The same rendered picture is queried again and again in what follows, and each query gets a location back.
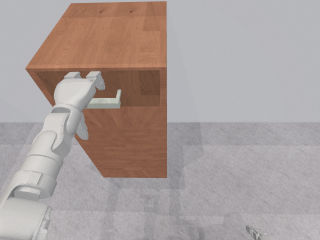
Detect right robot hand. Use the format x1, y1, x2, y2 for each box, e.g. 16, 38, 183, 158
246, 225, 272, 240

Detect left robot hand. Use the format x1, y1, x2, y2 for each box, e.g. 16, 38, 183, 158
54, 71, 105, 140

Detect drawer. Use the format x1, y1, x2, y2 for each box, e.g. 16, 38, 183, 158
36, 70, 160, 107

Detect left robot forearm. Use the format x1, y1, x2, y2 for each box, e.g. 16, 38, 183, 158
0, 104, 82, 210

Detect left robot upper arm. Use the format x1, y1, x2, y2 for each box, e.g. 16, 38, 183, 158
0, 196, 52, 240

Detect cabinet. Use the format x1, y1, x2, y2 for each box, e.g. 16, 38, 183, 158
25, 1, 167, 178

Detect handle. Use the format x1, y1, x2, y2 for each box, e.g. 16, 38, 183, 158
85, 89, 122, 109

